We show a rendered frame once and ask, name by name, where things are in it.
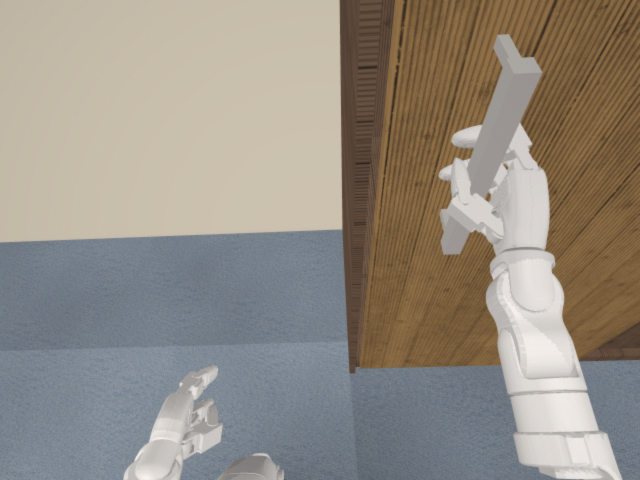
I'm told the wardrobe door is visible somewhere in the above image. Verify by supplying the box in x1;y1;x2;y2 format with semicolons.
597;322;640;349
360;0;640;369

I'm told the robot right hand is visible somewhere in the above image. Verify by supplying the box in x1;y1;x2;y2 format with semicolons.
438;123;550;256

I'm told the left robot thigh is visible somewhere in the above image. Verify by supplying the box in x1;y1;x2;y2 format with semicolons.
217;455;284;480

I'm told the robot left forearm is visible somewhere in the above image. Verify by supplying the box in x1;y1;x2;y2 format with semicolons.
123;439;183;480

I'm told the robot left hand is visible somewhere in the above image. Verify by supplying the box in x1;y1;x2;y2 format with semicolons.
149;365;223;460

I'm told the handle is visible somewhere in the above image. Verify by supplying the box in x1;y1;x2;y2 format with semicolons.
440;34;543;255

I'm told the robot right forearm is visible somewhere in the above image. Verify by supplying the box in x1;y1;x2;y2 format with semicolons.
486;247;622;480

